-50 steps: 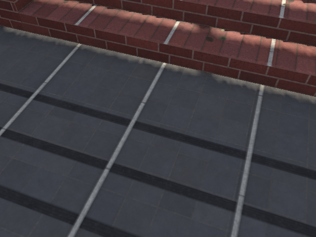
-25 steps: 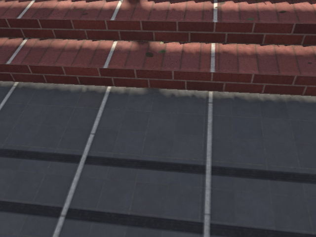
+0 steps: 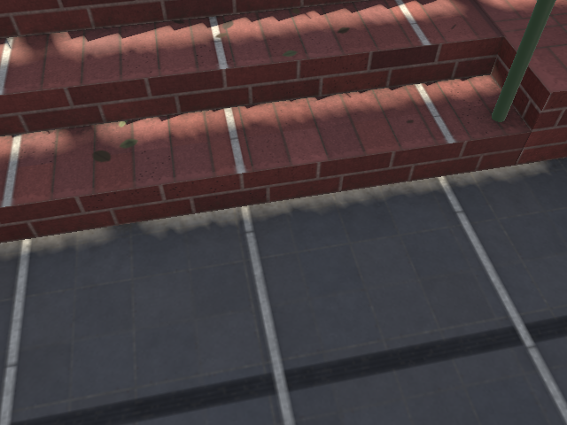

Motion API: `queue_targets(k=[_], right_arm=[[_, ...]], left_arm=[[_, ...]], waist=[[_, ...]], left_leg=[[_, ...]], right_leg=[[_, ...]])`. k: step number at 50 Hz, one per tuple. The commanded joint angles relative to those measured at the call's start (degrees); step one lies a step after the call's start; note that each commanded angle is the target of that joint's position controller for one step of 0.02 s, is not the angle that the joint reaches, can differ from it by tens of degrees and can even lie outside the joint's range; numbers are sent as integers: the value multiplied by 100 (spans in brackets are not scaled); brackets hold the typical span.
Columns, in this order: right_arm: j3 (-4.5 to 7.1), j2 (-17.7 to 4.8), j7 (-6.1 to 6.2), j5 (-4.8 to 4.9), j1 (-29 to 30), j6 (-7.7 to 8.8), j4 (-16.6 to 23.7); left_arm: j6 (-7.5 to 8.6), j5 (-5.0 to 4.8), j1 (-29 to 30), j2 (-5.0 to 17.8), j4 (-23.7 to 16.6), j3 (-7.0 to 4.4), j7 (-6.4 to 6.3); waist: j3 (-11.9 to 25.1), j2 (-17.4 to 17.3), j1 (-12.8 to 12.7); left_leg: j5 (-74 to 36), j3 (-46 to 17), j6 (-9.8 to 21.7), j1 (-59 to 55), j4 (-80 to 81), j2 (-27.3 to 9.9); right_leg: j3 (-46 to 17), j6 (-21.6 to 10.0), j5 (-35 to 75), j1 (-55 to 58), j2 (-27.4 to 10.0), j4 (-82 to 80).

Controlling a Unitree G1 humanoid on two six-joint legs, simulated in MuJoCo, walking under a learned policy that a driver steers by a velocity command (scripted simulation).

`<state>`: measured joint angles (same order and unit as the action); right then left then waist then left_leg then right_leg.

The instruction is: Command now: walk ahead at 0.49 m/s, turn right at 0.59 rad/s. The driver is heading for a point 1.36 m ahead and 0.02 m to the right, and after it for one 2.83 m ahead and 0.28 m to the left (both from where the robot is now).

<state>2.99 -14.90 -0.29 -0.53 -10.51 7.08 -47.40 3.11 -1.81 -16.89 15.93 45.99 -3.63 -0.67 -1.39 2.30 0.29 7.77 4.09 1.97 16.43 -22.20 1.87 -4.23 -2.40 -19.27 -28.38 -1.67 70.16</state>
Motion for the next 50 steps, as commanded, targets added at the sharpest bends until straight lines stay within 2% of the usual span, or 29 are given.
queue_targets(k=[1, 4, 8, 13, 15, 16, 17, 18, 19, 20, 21, 23, 24, 25, 27, 30, 34, 37, 38, 39, 41, 43, 44, 45, 46, 47, 48, 49, 50], right_arm=[[141, -530, -30, 32, -45, 103, 148], [230, -788, -21, 33, -152, 106, 46], [253, -960, 11, 50, -238, 17, 15], [292, -1187, 8, 191, -715, -149, -154], [313, -1301, 7, 232, -757, -230, -213], [318, -1366, 16, 239, -688, -269, -219], [258, -1258, 31, 224, -711, -306, -247], [123, -986, 42, 104, -764, -282, -147], [-138, -175, -49, 8, -1418, -147, 36], [-9, -784, -102, 277, -1034, 11, -102], [79, -996, -114, 471, -487, 42, 104], [77, -862, -48, 263, -223, -20, 107], [110, -838, -45, 249, -422, -124, 33], [106, -728, -44, 261, -595, -225, -25], [99, -544, -23, 259, -651, -366, -48], [115, -449, -6, 229, -309, -410, 64], [77, -321, -121, 174, 248, -364, 250], [6, -193, -219, 146, 796, -354, 504], [-36, -151, -358, -377, 894, -485, 583], [-29, -132, -440, -370, 1069, -530, 675], [8, -243, -496, -267, 941, -561, 752], [86, -422, -405, -223, 375, -559, 681], [162, -559, -326, -229, -269, -520, 526], [272, -788, -242, -293, -1238, -456, 246], [521, -1620, -164, -355, -1718, -466, 243], [557, -1734, -174, -119, -1505, -505, 326], [550, -1672, -157, -55, -1385, -550, 311], [462, -1301, -127, -9, -1061, -559, 290], [366, -980, -110, 15, -807, -549, 303]], left_arm=[[-47, -8, -175, 76, -479, -35, 24], [-69, 63, 229, 116, -760, -19, 39], [17, 47, 927, 102, -1015, 26, 202], [-1, 35, 1708, 129, -1448, 46, 358], [2, 65, 1591, 257, -1515, -11, 373], [6, 92, 1167, 408, -1434, -100, 361], [10, 95, 214, 666, -1141, -265, 322], [-23, 107, -829, 1153, -911, -455, 218], [-4, 141, -906, 1810, -899, -511, 167], [62, 166, -1167, 1252, -946, -369, 186], [122, 216, -874, 1014, -867, -279, 209], [174, 185, -48, 621, -888, -166, 232], [221, 211, 194, 429, -902, -115, 239], [284, 230, 283, 393, -866, -118, 241], [408, 245, 303, 421, -726, -145, 219], [434, 300, 160, 460, -528, -177, 114], [408, 270, 117, 565, -388, -192, 24], [351, 228, -187, 678, -187, -232, -26], [337, 347, -509, 444, 17, -122, 22], [335, 343, -693, 444, 86, -123, 22], [297, 373, -588, 671, 132, -165, -15], [210, 391, -419, 928, 139, -218, -47], [138, 397, -399, 986, 141, -224, -49], [101, 377, -373, 940, 105, -190, -45], [144, 213, -733, 390, -250, -39, 33], [195, 291, -316, 432, -396, -45, 100], [232, 314, 318, 537, -550, -40, 142], [284, 276, 334, 458, -527, 22, 157], [274, 313, 252, 443, -454, 26, 141]], waist=[[111, -642, -69], [30, -485, -35], [-54, -466, 193], [-293, -496, 442], [-206, -611, 256], [72, -671, -58], [573, -569, -561], [1231, -68, -992], [1947, 1453, -386], [2509, 705, -830], [1592, 497, -779], [813, 93, -337], [679, 187, -113], [638, 238, 0], [412, 104, 105], [99, 34, 45], [-136, 57, -143], [-376, -37, -399], [-556, -50, -328], [-629, 85, -469], [-520, 274, -297], [-12, 423, 9], [409, 365, 292], [973, 88, 734], [1830, -1101, 638], [2186, -1227, 550], [1555, -661, 658], [848, -329, 441], [398, -137, 177]], left_leg=[[-350, -1334, 1014, -650, 1442, -1646], [-918, -837, 1110, -795, 1548, -1754], [-1185, -27, 880, -1005, 1437, -1567], [-1050, 207, 688, -1647, 1188, -1818], [-2182, 297, 626, -1901, 720, -1917], [-3184, 456, 542, -1894, 67, -1857], [-3794, 651, 416, -1513, -1055, -1636], [-2454, 733, 166, -147, -2777, -1378], [2334, 369, -166, 2133, -4961, -330], [2604, -868, -71, 2512, -5743, -293], [2138, -859, 4, 2954, -5823, -533], [1254, -842, -3, 2520, -5054, -992], [967, -936, -12, 2149, -4865, -1108], [760, -951, -43, 1901, -4774, -1103], [466, -1023, -114, 1933, -4547, -1046], [-296, -1206, -188, 2459, -3889, -916], [-1379, -886, -160, 2417, -2505, -785], [-1412, -589, -53, 2592, -1878, -763], [-1327, 108, 22, 2272, -1587, -660], [-1158, 250, 113, 2076, -1493, -611], [-489, 285, 332, 1840, -1327, -435], [380, 444, 620, 1275, -1259, -3], [658, 453, 783, 657, -1059, 248], [452, 177, 996, -673, -670, 247], [770, -2321, 1795, -2915, -765, -1410], [437, -4802, 2189, -3488, 297, -2140], [422, -4030, 1990, -3181, 478, -1959], [155, -3296, 1794, -2328, 565, -1858], [-281, -2784, 1530, -1556, 693, -1538]], right_leg=[[-198, 13, 280, -906, -620, -173], [-215, 95, 888, -1317, -696, -814], [126, 60, 2063, -1159, -600, -2170], [511, -137, 1608, -1002, -390, -3141], [721, -341, 953, -585, -118, -3382], [888, -471, 868, 108, 120, -3587], [1021, -636, 1181, 1506, 430, -3935], [17, -911, 1460, 3384, -247, -3821], [-3124, -1875, 726, 5036, -1970, -4485], [-3953, -1963, 616, 5017, -2262, -5115], [-2841, -1634, 1232, 4397, -2063, -5096], [-1427, -1238, 2003, 2882, -1566, -5270], [-995, -1127, 2074, 2435, -1388, -5505], [-773, -1120, 2070, 2180, -1349, -5736], [-279, -1112, 2422, 1956, -1306, -6027], [346, -969, 2656, 2111, -1210, -6199], [1005, -734, 2509, 2303, -1082, -6345], [1231, -687, 2654, 2775, -1264, -6288], [1561, -556, 2740, 2671, -1108, -6236], [1578, -516, 2926, 2653, -1126, -6168], [1673, -414, 4072, 3082, -1250, -5686], [1742, -358, 5890, 3565, -1317, -4618], [1764, -341, 6111, 3610, -1291, -3602], [1877, -198, 5233, 2967, -1141, -2117], [1891, 126, 2485, 596, -555, 95], [807, 288, -1206, -852, 449, 1240], [143, 182, -725, -1453, 84, 1304], [187, 139, -115, -1387, -220, 766], [199, 128, 85, -1023, -415, 150]])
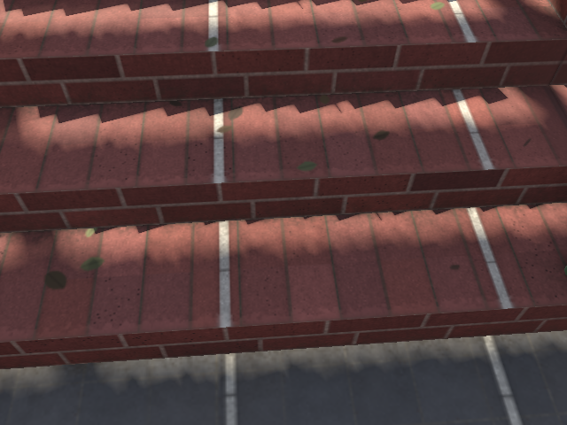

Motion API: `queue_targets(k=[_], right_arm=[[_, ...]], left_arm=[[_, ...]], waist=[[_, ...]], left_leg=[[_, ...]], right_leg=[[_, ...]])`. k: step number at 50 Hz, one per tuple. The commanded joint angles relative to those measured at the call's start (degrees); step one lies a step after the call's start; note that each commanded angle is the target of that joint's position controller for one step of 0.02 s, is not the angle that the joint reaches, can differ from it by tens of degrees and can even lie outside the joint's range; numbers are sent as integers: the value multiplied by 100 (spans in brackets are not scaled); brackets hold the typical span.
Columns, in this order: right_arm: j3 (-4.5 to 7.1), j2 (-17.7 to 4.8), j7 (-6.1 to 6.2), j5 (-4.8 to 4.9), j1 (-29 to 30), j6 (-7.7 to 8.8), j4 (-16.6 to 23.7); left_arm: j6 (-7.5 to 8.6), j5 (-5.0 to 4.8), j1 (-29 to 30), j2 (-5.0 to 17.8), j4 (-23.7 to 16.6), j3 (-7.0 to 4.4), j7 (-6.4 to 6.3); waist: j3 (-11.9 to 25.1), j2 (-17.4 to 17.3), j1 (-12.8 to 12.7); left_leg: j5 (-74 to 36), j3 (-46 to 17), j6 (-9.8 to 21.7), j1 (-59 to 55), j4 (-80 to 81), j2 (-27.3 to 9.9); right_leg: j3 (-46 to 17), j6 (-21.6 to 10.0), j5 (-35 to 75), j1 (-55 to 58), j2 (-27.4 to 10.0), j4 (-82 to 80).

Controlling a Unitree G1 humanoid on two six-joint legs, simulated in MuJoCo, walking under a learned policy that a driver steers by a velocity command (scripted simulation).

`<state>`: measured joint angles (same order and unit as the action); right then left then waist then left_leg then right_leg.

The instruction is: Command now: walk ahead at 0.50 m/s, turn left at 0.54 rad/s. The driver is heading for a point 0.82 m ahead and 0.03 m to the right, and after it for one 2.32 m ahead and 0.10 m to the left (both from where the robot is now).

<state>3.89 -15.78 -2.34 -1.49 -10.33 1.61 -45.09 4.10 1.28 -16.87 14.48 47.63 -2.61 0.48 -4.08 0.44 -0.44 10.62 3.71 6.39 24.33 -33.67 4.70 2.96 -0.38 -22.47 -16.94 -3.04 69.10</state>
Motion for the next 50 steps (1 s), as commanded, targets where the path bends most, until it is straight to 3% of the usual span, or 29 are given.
queue_targets(k=[1, 3, 6, 11, 15, 17, 19, 20, 21, 22, 23, 24, 25, 26, 27, 30, 32, 35, 36, 39, 41, 42, 44, 45, 46, 47, 48, 49, 50], right_arm=[[210, -702, 113, 161, -646, 23, 74], [175, -657, 102, 159, -560, 127, 115], [222, -860, 103, 137, -824, 190, 23], [209, -847, 134, 127, -1267, 204, -118], [164, -823, 197, 59, -1468, 285, -233], [164, -889, 224, 51, -1352, 311, -232], [164, -927, 263, 44, -1121, 338, -262], [141, -875, 244, 65, -1038, 355, -267], [57, -665, 227, 92, -955, 388, -196], [-90, -54, 220, 280, -1626, 380, -49], [-40, -440, 257, 96, -1820, 304, -250], [-18, -529, 230, -2, -1522, 246, -313], [-43, -511, 169, -33, -1133, 242, -255], [-55, -458, 133, -40, -912, 219, -196], [-77, -407, 102, -118, -883, 170, -190], [-144, -173, 65, -150, -982, 90, -276], [-175, -78, 60, -150, -684, 70, -186], [-187, -29, 63, -191, -38, 12, 36], [-225, 182, 111, -169, 65, -21, 51], [-214, 193, 235, -180, 1042, -34, 643], [-300, 317, 246, -187, 1619, 5, 1032], [-373, 493, 281, -187, 1949, 18, 1249], [-541, 666, 323, -88, 2593, 71, 1837], [-629, 662, 306, -72, 2795, 98, 2060], [-687, 715, 277, -109, 3064, 92, 2315], [-704, 675, 191, -112, 2666, 31, 2284], [-762, 910, 151, -106, 2426, -30, 2282], [-715, 952, 168, -6, 1379, -78, 1901], [-542, 601, 235, 4, 418, -88, 1576]], left_arm=[[82, 123, 164, 603, -619, -76, 7], [-107, 213, -95, 527, -517, -43, 14], [-187, 188, 215, 463, -623, -19, 40], [-146, 127, 1217, 437, -849, 24, 93], [-22, 107, 1688, 372, -965, 85, 106], [26, 86, 1597, 484, -966, 58, 90], [70, 63, 692, 585, -672, -1, 1], [117, 108, -1, 693, -425, -56, -56], [180, 218, -705, 957, -307, -132, -134], [150, 324, -1108, 1670, -257, -301, -162], [63, 143, -884, 1431, -165, -310, -74], [38, 51, -311, 967, -293, -209, -12], [41, 20, 52, 605, -336, -114, 19], [60, 23, 152, 463, -301, -63, -1], [103, 3, 72, 362, -197, -22, -36], [238, -18, -364, 484, 91, -63, 1], [260, -38, -612, 462, 255, -61, 4], [203, -36, -945, 437, 460, -55, -77], [188, -7, -1379, 388, 653, -54, -107], [181, -4, -1834, 499, 873, -101, -218], [194, 53, -1934, 383, 974, -69, -250], [223, 94, -2062, 386, 1068, -63, -240], [253, 131, -2004, 446, 1151, -54, -288], [213, 72, -1908, 407, 1213, -12, -288], [148, -17, -1958, 298, 1323, 25, -331], [73, -43, -1732, 373, 1184, 28, -313], [50, -161, -1525, 375, 1130, 17, -309], [48, -200, -959, 454, 904, 17, -230], [117, -219, -730, 969, 745, -116, -135]], waist=[[493, -52, 56], [607, -162, -99], [473, -250, -38], [209, -496, 372], [244, -471, 540], [264, -550, 431], [544, -634, -20], [784, -328, -349], [1243, 44, -693], [1698, 1521, -404], [1629, 1063, -195], [940, 461, -27], [526, 186, -13], [279, 325, 48], [205, 457, 99], [522, 400, 182], [603, 402, 128], [417, 412, -8], [445, 714, -141], [-143, 285, -252], [-386, 138, -312], [-431, 371, -409], [-548, 391, -419], [-556, 241, -376], [-587, 267, -458], [-260, 23, -309], [31, 145, -212], [728, 503, 232], [1484, 784, 647]], left_leg=[[-976, -2387, 955, -1815, 1954, -1584], [-1697, -1998, 962, -1421, 2037, -1332], [-1652, -1807, 931, -1304, 2196, -1147], [-1118, -1848, 680, -1834, 2314, -1080], [-2270, -1706, 513, -2173, 1945, -1157], [-2626, -1833, 399, -2260, 1749, -1320], [-3515, -1805, 297, -2186, 1083, -1307], [-3984, -1583, 193, -2090, 154, -998], [-3097, -1398, 32, -1390, -1098, -658], [181, -817, -257, 210, -3081, 249], [1735, -1047, -205, 716, -3606, 169], [1347, -1149, -179, 856, -3837, -169], [998, -1072, -200, 885, -3620, -393], [799, -944, -226, 883, -3403, -554], [615, -848, -287, 759, -3338, -629], [442, -417, -481, 842, -3873, -594], [347, -293, -556, 1274, -4055, -693], [118, -190, -609, 2206, -4253, -906], [548, 43, -595, 2633, -5187, -821], [1304, -344, -595, 4993, -6789, -1109], [1805, -362, -564, 5953, -7328, -1146], [2298, -284, -470, 6619, -8173, -1090], [2931, -470, -282, 7243, -8285, -1184], [2831, -215, -288, 6749, -7207, -1274], [2717, -182, -259, 6086, -6577, -1263], [1913, 287, -297, 4460, -5416, -1170], [1217, 203, -182, 2652, -4516, -1148], [1060, 434, -40, 860, -4247, -780], [891, 399, 6, -447, -4168, -421]], right_leg=[[-520, 0, 466, -1779, -363, -86], [-446, 127, 503, -1319, -344, -319], [-341, 278, 910, -1542, -330, -1005], [-316, 349, 1948, -2004, -253, -2554], [-160, 200, 2171, -1547, 3, -3428], [-203, 27, 1963, -1158, 81, -3706], [-149, -151, 1504, -65, 318, -3861], [-69, -251, 1553, 699, 445, -4350], [-726, -453, 1543, 1788, -247, -4535], [-3195, -1219, 1942, 2978, -1894, -4921], [-4105, -1401, 1304, 2551, -2055, -5359], [-3437, -1364, 340, 1854, -1814, -5444], [-2775, -1250, 198, 1287, -1485, -5683], [-2275, -1082, 516, 992, -1219, -5873], [-1875, -992, 1124, 790, -1016, -5962], [-1220, -1188, 3702, 956, -945, -5678], [-1051, -1266, 4140, 1201, -956, -5617], [-1069, -1346, 3340, 1513, -926, -5744], [-1327, -1548, 2814, 1724, -985, -5777], [-2185, -1855, 1050, 2438, -1452, -6060], [-2273, -1772, 803, 2572, -1456, -6102], [-2381, -1784, 881, 2751, -1520, -6006], [-2236, -1515, 660, 2643, -1553, -6196], [-1895, -1283, 380, 2202, -1199, -6482], [-1814, -1223, 824, 1633, -1044, -6759], [-1407, -1307, 1708, 925, -857, -7230], [-1261, -1242, 2649, 217, -905, -7539], [-687, -1141, 4826, -50, -692, -7076], [-495, -959, 7863, 180, -743, -5971]])
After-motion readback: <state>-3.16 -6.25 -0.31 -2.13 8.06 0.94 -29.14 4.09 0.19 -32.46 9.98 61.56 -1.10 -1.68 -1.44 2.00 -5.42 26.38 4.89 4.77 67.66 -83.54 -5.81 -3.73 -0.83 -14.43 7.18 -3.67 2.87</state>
